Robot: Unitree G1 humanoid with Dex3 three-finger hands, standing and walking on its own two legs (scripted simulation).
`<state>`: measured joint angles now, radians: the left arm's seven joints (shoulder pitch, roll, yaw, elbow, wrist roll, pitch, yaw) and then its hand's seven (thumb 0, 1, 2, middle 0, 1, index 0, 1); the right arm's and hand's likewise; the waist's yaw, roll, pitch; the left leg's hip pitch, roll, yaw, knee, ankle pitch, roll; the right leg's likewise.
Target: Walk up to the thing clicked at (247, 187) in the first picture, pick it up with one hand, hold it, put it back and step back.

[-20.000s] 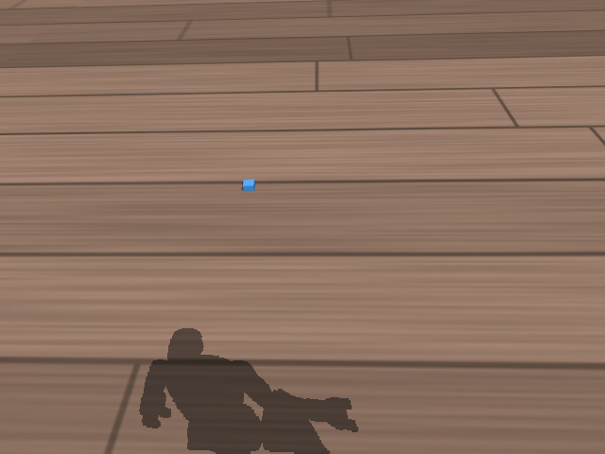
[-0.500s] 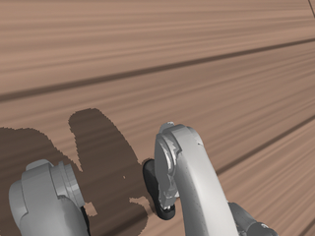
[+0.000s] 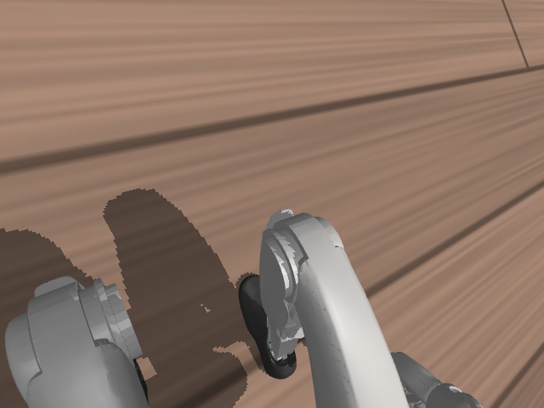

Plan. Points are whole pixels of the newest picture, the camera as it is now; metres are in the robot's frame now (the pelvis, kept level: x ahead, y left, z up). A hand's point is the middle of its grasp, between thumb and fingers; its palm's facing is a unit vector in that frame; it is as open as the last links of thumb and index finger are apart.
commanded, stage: close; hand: left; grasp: from above
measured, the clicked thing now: out of the picture +0.43 +0.35 -0.27
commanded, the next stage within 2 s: settle in 1.42 s
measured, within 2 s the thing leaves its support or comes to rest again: leaves its support in 1.80 s
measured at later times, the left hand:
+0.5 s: hand out of the picture +0.42 +0.34 -0.25, palm faces -0.44 -0.18 -0.88, open 10.8 cm
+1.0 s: hand out of the picture +0.42 +0.34 -0.24, palm faces -0.43 -0.16 -0.89, open 8.0 cm
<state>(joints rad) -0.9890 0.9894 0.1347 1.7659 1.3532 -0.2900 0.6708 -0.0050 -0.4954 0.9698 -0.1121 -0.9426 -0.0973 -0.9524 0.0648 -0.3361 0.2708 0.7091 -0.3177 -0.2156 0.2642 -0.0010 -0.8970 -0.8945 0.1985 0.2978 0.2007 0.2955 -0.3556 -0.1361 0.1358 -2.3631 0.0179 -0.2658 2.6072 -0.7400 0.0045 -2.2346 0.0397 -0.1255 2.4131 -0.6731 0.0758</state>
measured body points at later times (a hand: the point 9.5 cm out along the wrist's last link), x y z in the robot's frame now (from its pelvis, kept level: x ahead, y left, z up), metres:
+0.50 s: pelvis +0.00 +0.00 +0.00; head +0.26 +0.14 +0.34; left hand +0.44 +0.34 -0.20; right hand +0.08 -0.25 -0.06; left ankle +0.06 +0.12 -0.26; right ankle +0.12 -0.14 -0.26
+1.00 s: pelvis +0.00 +0.00 +0.00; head +0.26 +0.14 +0.34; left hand +0.43 +0.34 -0.19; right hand +0.07 -0.26 -0.05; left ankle +0.06 +0.12 -0.26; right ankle +0.12 -0.14 -0.26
